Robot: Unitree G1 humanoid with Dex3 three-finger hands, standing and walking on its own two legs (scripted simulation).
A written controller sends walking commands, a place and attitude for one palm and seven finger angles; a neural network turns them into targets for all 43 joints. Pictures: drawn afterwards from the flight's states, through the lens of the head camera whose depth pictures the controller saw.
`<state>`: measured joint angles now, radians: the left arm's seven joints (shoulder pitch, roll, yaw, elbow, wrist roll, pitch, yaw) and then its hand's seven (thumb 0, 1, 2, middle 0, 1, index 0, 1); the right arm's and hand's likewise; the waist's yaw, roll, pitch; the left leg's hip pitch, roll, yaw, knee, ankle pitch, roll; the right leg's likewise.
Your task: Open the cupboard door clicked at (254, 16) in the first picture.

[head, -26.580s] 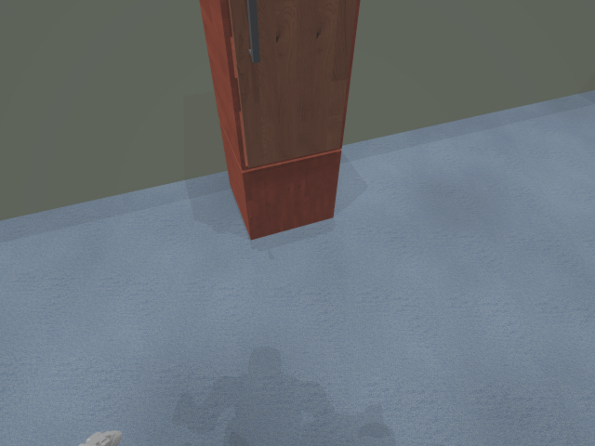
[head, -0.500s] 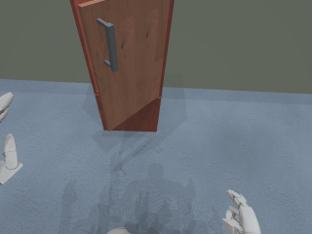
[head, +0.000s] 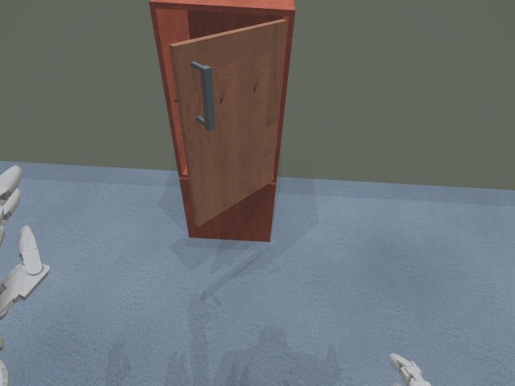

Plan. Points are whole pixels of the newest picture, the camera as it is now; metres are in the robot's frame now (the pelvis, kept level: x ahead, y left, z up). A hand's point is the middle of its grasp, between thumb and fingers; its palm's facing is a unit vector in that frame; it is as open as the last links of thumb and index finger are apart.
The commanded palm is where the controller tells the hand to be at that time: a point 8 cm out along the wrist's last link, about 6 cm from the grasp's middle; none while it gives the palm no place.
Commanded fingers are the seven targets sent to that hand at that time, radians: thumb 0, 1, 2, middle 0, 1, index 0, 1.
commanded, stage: stop stepping back and stand still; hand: left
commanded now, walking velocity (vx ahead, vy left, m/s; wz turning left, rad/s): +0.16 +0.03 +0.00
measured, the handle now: (202, 97) +0.72 +0.18 +0.13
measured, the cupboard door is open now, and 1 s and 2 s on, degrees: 46 46 46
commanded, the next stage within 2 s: let the arm hang, fingers relaxed in 1.18 s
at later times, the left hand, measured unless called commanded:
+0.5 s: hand (56, 277) +0.19 +0.24 +0.16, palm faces +0.41 -0.76 -0.50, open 7.4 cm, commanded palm +0.14 +0.29 +0.18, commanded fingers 0.00 0.90 0.90 -0.20 -0.30 -0.20 -0.30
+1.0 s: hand (37, 257) +0.22 +0.28 +0.16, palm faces +0.38 -0.78 -0.49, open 7.4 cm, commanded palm +0.16 +0.33 +0.18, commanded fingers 0.00 0.90 0.90 -0.20 -0.30 -0.20 -0.30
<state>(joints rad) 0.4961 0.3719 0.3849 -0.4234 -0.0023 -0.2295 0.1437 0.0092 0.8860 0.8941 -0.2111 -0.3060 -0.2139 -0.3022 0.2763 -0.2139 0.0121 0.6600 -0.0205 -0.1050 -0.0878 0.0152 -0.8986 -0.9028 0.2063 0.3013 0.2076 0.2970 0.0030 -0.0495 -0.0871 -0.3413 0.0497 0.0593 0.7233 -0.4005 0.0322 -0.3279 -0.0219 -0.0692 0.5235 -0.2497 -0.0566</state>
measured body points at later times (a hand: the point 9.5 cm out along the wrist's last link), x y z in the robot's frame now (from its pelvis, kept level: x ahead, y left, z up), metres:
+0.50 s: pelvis +0.00 -0.01 +0.00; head +0.01 -0.02 +0.45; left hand +0.16 +0.28 +0.19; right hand +0.15 -0.26 -0.09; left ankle +0.02 +0.11 -0.73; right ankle +0.03 -0.07 -0.74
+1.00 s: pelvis +0.02 +0.03 +0.00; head +0.04 +0.03 +0.45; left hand +0.19 +0.32 +0.18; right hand +0.19 -0.20 -0.08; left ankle +0.02 +0.11 -0.74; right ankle +0.03 -0.07 -0.74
